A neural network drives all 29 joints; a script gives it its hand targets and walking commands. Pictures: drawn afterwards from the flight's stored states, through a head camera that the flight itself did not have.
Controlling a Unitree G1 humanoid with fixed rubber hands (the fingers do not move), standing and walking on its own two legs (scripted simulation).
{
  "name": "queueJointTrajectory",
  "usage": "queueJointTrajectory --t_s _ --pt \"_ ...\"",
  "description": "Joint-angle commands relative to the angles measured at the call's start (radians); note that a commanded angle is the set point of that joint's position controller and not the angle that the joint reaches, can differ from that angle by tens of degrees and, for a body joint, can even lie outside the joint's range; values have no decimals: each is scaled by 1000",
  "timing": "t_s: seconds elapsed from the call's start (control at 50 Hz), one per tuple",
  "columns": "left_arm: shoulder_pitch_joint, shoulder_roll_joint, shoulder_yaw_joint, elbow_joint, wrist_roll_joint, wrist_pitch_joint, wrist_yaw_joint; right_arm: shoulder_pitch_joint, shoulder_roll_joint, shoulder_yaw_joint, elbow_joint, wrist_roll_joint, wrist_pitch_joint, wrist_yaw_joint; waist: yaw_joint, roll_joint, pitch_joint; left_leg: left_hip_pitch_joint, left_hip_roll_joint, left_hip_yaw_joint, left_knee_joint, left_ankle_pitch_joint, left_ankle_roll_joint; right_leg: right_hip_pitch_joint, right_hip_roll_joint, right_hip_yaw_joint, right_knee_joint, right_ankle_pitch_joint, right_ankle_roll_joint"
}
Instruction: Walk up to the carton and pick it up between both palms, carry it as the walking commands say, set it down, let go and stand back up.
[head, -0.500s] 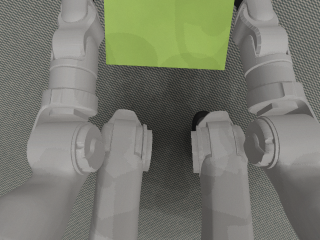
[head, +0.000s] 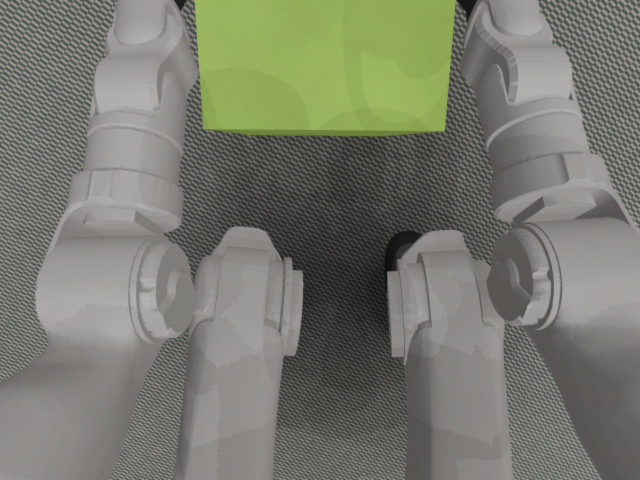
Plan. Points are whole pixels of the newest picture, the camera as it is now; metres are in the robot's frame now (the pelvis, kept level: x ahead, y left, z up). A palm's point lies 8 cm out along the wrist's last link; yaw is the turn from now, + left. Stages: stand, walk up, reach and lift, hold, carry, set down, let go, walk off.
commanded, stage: set down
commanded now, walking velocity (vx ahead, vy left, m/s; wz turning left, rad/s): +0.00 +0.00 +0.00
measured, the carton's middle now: (320, 32) +0.53 +0.02 -0.25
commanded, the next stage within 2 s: none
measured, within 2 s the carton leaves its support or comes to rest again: rests again in 0.06 s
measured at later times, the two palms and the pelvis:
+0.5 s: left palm out of the picture +0.53 +0.17 -0.16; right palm (488, 3) +0.54 -0.13 -0.17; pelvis +0.02 +0.00 -0.01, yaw +0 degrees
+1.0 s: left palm (138, 21) +0.52 +0.19 -0.18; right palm (505, 26) +0.52 -0.15 -0.18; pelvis +0.02 +0.00 +0.01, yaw +0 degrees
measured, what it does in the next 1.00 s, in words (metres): stands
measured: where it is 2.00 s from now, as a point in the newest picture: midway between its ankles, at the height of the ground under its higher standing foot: (330, 315)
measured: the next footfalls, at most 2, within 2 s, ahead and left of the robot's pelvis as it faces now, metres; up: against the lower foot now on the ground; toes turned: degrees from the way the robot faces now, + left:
none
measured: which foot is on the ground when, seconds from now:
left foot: down 0.00-1.00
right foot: down 0.00-1.00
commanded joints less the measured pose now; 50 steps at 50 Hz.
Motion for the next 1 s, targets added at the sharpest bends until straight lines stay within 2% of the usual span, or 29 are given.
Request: queueJointTrajectory --t_s 0.0,0.06,0.2,0.26,0.3,0.34,0.46,0.54,0.58,0.62,0.68,0.7,0.74,0.8,0.84,0.86,0.88,0.92,0.94,0.98 --pt "-574 -980 -443 -72 -58 -22 -311 -546 1025 334 -140 65 -52 275 -6 -2 -1653 531 0 194 -168 280 56 505 11 -218 -108 234 -95" --pt "-555 -982 -419 -42 -42 -22 -312 -529 1001 303 -100 41 -53 282 -4 7 -1546 484 3 183 -180 238 56 430 7 -213 -105 184 -101" --pt "-455 -944 -371 0 -20 -51 -302 -422 969 264 -51 -3 -80 286 -29 -32 -1330 382 -1 156 -174 271 67 308 9 -196 -106 217 -99" --pt "-410 -925 -353 7 -3 -65 -297 -379 970 258 -36 -4 -90 281 -2 -20 -1339 374 1 158 -163 297 66 309 13 -185 -102 241 -98" --pt "-401 -907 -352 14 -2 -70 -297 -387 958 267 -63 -3 -99 274 7 -23 -1357 367 2 157 -159 311 64 322 12 -185 -98 259 -95" --pt "-391 -902 -350 18 3 -73 -297 -387 946 266 -78 -4 -104 264 11 -1 -1363 361 3 161 -155 317 61 335 14 -180 -99 267 -95" --pt "-412 -811 -359 -7 -16 -96 -280 -363 878 248 -66 -9 -117 225 -8 3 -1355 332 10 165 -147 277 53 373 10 -176 -105 252 -94" --pt "-369 -666 -303 16 -1 -120 -243 -341 750 213 -61 -5 -140 185 11 -1 -1347 340 16 172 -147 257 53 395 6 -175 -109 232 -90" --pt "-335 -551 -261 36 4 -134 -212 -308 635 184 -49 -11 -153 157 14 -8 -1361 353 18 175 -148 252 50 414 0 -178 -113 224 -86" --pt "-287 -374 -214 39 10 -156 -164 -255 464 144 -55 -13 -174 116 16 -13 -1386 381 24 177 -154 253 48 445 -3 -180 -115 225 -80" --pt "-158 -21 -139 65 1 -190 -67 -120 100 73 -23 0 -203 32 17 -7 -1393 433 43 181 -179 233 36 462 -20 -187 -128 197 -66" --pt "-128 101 -123 47 -17 -203 -34 -84 -31 45 -28 3 -212 0 7 -5 -1403 453 51 178 -191 232 31 472 -28 -186 -133 193 -66" --pt "-131 161 -127 44 -52 -208 -6 -91 -89 39 -35 32 -215 -26 4 6 -1443 481 66 167 -205 232 25 479 -36 -187 -136 184 -68" --pt "-133 193 -153 29 -108 -212 8 -111 -117 65 -70 92 -222 -34 13 6 -1502 510 79 161 -208 256 32 498 -45 -183 -133 199 -73" --pt "-136 200 -175 8 -141 -217 9 -116 -129 90 -93 117 -228 -34 8 -3 -1550 525 78 158 -203 305 35 516 -47 -182 -128 251 -73" --pt "-142 222 -174 -24 -147 -222 8 -121 -134 105 -121 134 -231 -32 21 -8 -1584 536 77 159 -197 338 40 534 -46 -175 -126 281 -72" --pt "-146 228 -186 -24 -160 -223 5 -117 -140 116 -115 145 -230 -28 13 -10 -1595 534 79 159 -193 348 41 536 -49 -177 -125 293 -71" --pt "-142 235 -197 -39 -180 -221 -1 -121 -146 138 -134 164 -228 -23 19 -13 -1623 544 82 160 -190 363 46 547 -54 -176 -122 307 -71" --pt "-149 247 -196 -84 -186 -223 -3 -124 -158 139 -164 169 -229 -22 17 -10 -1677 567 82 160 -184 390 48 579 -56 -176 -117 336 -73" --pt "-138 254 -199 -100 -202 -216 -7 -114 -173 145 -186 178 -222 -20 9 -18 -1725 590 86 163 -178 401 51 609 -61 -181 -115 351 -73"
